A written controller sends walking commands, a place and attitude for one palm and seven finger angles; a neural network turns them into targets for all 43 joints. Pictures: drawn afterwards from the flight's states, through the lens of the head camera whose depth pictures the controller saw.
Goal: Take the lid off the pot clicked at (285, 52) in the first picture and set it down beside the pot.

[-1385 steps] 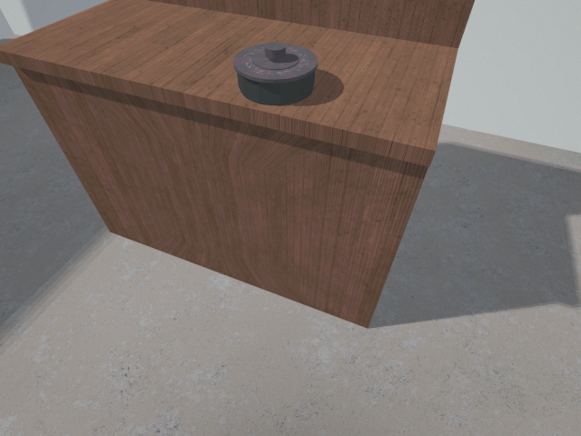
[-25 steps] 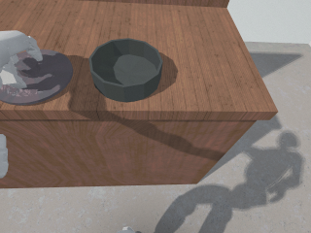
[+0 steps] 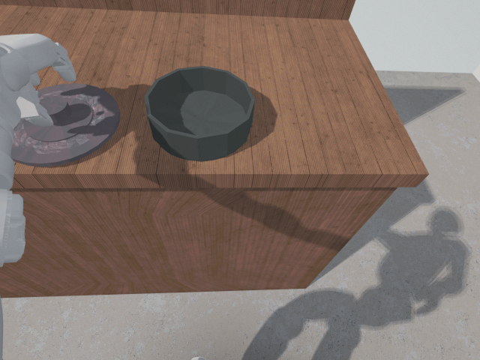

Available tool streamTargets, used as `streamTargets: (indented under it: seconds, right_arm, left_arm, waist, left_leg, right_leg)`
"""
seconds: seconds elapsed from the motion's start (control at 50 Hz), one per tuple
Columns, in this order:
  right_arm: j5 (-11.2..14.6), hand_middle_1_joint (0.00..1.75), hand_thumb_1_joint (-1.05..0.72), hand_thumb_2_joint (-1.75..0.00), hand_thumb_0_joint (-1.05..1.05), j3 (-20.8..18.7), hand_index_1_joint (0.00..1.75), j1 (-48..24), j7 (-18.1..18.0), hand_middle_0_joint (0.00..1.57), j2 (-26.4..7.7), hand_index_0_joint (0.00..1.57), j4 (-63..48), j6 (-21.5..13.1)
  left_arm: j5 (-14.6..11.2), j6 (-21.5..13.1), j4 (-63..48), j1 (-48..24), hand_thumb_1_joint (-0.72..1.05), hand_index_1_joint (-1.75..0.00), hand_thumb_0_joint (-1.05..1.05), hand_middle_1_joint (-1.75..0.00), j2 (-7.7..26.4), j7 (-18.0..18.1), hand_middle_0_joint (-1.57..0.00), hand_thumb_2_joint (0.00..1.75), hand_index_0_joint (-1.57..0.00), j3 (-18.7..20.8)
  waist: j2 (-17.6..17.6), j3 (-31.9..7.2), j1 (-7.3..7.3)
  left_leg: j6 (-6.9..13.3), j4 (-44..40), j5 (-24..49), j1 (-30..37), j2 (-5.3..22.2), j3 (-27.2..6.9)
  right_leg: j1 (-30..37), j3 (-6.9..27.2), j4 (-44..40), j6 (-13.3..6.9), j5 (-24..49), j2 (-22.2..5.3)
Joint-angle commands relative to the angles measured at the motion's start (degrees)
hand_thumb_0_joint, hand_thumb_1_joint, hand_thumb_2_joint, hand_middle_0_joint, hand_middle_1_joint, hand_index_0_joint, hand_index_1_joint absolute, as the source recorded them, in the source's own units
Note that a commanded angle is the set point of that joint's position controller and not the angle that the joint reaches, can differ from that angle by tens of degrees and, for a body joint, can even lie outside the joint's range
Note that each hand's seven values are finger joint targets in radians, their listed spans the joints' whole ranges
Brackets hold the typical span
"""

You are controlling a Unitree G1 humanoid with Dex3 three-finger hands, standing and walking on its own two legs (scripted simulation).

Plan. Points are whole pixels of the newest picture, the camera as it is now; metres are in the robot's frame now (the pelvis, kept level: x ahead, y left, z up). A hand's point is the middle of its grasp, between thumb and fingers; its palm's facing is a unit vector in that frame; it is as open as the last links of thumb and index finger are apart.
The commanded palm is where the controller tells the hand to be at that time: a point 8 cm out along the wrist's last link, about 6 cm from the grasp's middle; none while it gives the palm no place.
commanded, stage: raise the empty hand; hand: left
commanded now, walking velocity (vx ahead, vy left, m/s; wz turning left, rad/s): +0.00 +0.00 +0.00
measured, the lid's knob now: (53, 109) +0.50 +0.30 +0.12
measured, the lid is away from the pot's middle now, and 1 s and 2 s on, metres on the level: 0.24 0.24 0.24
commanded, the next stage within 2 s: draw the hand back to the body in 1.00 s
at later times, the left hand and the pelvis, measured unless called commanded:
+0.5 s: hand (21, 59) +0.49 +0.29 +0.22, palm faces -0.28 -0.07 -0.96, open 11.1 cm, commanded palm +0.50 +0.28 +0.29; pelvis +0.01 +0.00 +0.00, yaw +1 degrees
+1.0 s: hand out of the picture +0.48 +0.29 +0.27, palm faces -0.22 -0.09 -0.97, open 11.1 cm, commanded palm +0.49 +0.28 +0.33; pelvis +0.01 -0.03 +0.01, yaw +1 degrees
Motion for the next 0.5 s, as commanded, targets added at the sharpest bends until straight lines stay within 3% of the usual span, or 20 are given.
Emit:
streamTargets:
  seconds: [0.0,0.04,0.08,0.1,0.12,0.16,0.18,0.2,0.26,0.28,0.3,0.36,0.38,0.4,0.48]
  right_arm:
    - [-0.3,0.30,-0.90,-0.90,0.00,-3.6,0.30,3.4,-0.2,0.20,-10.9,0.20,-4.3,-1.0]
    - [-0.2,0.30,-0.90,-0.90,0.00,-3.6,0.30,3.4,-0.2,0.20,-11.0,0.20,-4.5,-0.8]
    - [-0.1,0.30,-0.90,-0.90,0.00,-3.5,0.30,3.2,-0.3,0.20,-10.9,0.20,-4.8,-1.0]
    - [-0.3,0.30,-0.90,-0.90,0.00,-3.6,0.30,3.3,-0.2,0.20,-11.1,0.20,-4.7,-0.9]
    - [-0.2,0.30,-0.90,-0.90,0.00,-3.5,0.30,3.4,-0.4,0.20,-11.0,0.20,-4.6,-1.0]
    - [-0.1,0.30,-0.90,-0.90,0.00,-3.6,0.30,3.4,-0.4,0.20,-11.1,0.20,-4.2,-1.0]
    - [0.0,0.30,-0.90,-0.90,0.00,-3.4,0.30,3.0,-0.4,0.20,-11.1,0.20,-4.5,-1.2]
    - [-0.3,0.30,-0.90,-0.90,0.00,-3.6,0.30,3.3,-0.2,0.20,-11.0,0.20,-4.6,-1.2]
    - [-0.2,0.30,-0.90,-0.90,0.00,-3.5,0.30,3.4,-0.1,0.20,-10.9,0.20,-3.9,-1.3]
    - [0.1,0.30,-0.90,-0.90,0.00,-3.3,0.30,3.1,-0.1,0.20,-11.0,0.20,-3.9,-1.5]
    - [-0.4,0.30,-0.90,-0.90,0.00,-3.6,0.30,3.4,0.1,0.20,-11.1,0.20,-4.0,-1.5]
    - [-0.4,0.30,-0.90,-0.90,0.00,-3.6,0.30,3.4,0.1,0.20,-10.9,0.20,-4.0,-1.7]
    - [-0.2,0.30,-0.90,-0.90,0.00,-3.3,0.30,3.2,0.0,0.20,-10.9,0.20,-4.2,-1.9]
    - [-0.4,0.30,-0.90,-0.90,0.00,-3.5,0.30,3.2,0.2,0.20,-11.0,0.20,-4.1,-1.7]
    - [0.2,0.30,-0.90,-0.90,0.00,-3.2,0.30,2.7,0.5,0.20,-10.8,0.20,-3.6,-1.6]
  left_arm:
    - [0.1,1.0,-10.3,-29.3,-0.14,-0.58,0.00,-0.58,13.7,1.7,-0.49,0.92,-0.49,3.7]
    - [-0.2,1.4,-9.4,-29.7,-0.14,-0.58,0.00,-0.58,14.1,1.1,-0.49,0.92,-0.49,3.6]
    - [-0.9,1.2,-11.4,-30.2,-0.14,-0.58,0.00,-0.58,13.6,0.7,-0.49,0.92,-0.49,3.3]
    - [0.1,1.3,-12.5,-32.6,-0.14,-0.58,0.00,-0.58,16.6,0.8,-0.49,0.92,-0.49,5.0]
    - [0.3,1.4,-9.8,-31.8,-0.14,-0.58,0.00,-0.58,14.6,0.5,-0.49,0.92,-0.49,3.3]
    - [0.2,1.7,-9.9,-32.8,-0.14,-0.58,0.00,-0.58,15.1,0.1,-0.49,0.92,-0.49,3.2]
    - [-0.7,1.4,-12.6,-33.3,-0.14,-0.58,0.00,-0.58,13.6,-0.2,-0.49,0.92,-0.49,2.2]
    - [0.0,1.6,-12.9,-34.9,-0.14,-0.58,0.00,-0.58,15.2,-0.1,-0.49,0.92,-0.49,3.4]
    - [0.0,2.5,-9.0,-34.2,-0.14,-0.58,0.00,-0.58,12.1,-0.8,-0.49,0.92,-0.49,0.8]
    - [-1.1,2.4,-11.0,-34.4,-0.14,-0.58,0.00,-0.58,10.9,-1.1,-0.49,0.92,-0.49,-0.1]
    - [-0.3,2.4,-13.0,-36.6,-0.14,-0.58,0.00,-0.58,14.2,-1.0,-0.49,0.92,-0.49,2.5]
    - [0.2,2.8,-12.7,-37.3,-0.14,-0.58,0.00,-0.58,14.3,-1.2,-0.49,0.92,-0.49,2.3]
    - [-0.6,2.6,-12.9,-36.2,-0.14,-0.58,0.00,-0.58,13.5,-1.4,-0.49,0.92,-0.49,1.7]
    - [0.3,2.8,-12.6,-36.5,-0.14,-0.58,0.00,-0.58,17.0,-1.3,-0.49,0.92,-0.49,4.5]
    - [-0.8,4.2,-9.1,-35.4,-0.14,-0.58,0.00,-0.58,9.7,-2.2,-0.49,0.92,-0.49,-1.3]
  waist:
    - [5.7,-22.1,-0.30]
    - [3.6,-21.3,-0.47]
    - [4.5,-22.5,-0.09]
    - [5.5,-24.0,-0.21]
    - [5.0,-22.0,-0.58]
    - [4.4,-21.2,-0.83]
    - [5.5,-22.6,-0.37]
    - [6.7,-23.2,-0.39]
    - [5.9,-19.8,-0.99]
    - [6.8,-20.7,-0.69]
    - [6.6,-23.3,-0.45]
    - [5.7,-24.3,-0.67]
    - [6.3,-24.3,-0.38]
    - [5.8,-25.2,-0.15]
    - [4.8,-20.3,-0.81]
  left_leg:
    - [-3.0,-3.6,22.0,32.9,1.6,-6.1]
    - [-2.5,-4.2,19.3,31.3,1.2,-5.8]
    - [-2.4,-4.2,21.6,32.5,1.0,-5.4]
    - [-2.7,-4.3,21.0,33.1,1.2,-5.9]
    - [-2.7,-4.2,21.2,32.8,1.1,-6.3]
    - [-2.5,-5.0,18.3,32.0,1.3,-6.0]
    - [-2.9,-4.9,21.7,33.9,1.4,-6.0]
    - [-2.9,-4.8,21.7,34.5,1.4,-6.5]
    - [-2.9,-5.2,19.0,33.2,1.4,-6.6]
    - [-3.1,-5.3,21.2,34.4,1.5,-6.3]
    - [-3.0,-5.0,22.0,35.2,1.5,-6.6]
    - [-2.6,-4.7,22.9,35.2,1.1,-6.3]
    - [-3.0,-4.3,26.3,35.7,1.1,-6.0]
    - [-2.9,-4.2,26.0,35.5,1.2,-6.1]
    - [-2.9,-4.9,25.3,33.9,1.2,-5.6]
  right_leg:
    - [-8.5,-4.2,-3.8,-3.2,8.6,5.1]
    - [-7.2,-4.2,-4.3,-3.1,8.8,5.1]
    - [-6.1,-4.5,-4.0,-3.3,9.7,5.0]
    - [-6.2,-4.0,-4.3,-3.1,9.3,4.9]
    - [-7.5,-4.3,-4.2,-3.2,9.0,5.1]
    - [-7.2,-4.2,-5.0,-3.0,8.1,4.9]
    - [-6.8,-4.5,-4.5,-3.2,8.8,4.8]
    - [-7.1,-4.1,-4.8,-3.1,8.6,5.0]
    - [-8.7,-4.4,-5.3,-3.1,7.1,5.0]
    - [-8.1,-4.7,-5.0,-3.3,7.7,4.9]
    - [-7.1,-4.2,-5.1,-3.0,8.6,4.9]
    - [-6.1,-4.1,-5.5,-3.0,10.0,4.9]
    - [-5.5,-4.5,-5.0,-3.2,11.3,4.9]
    - [-4.8,-4.0,-5.1,-3.0,11.6,4.8]
    - [-6.4,-4.9,-5.4,-3.1,10.5,4.8]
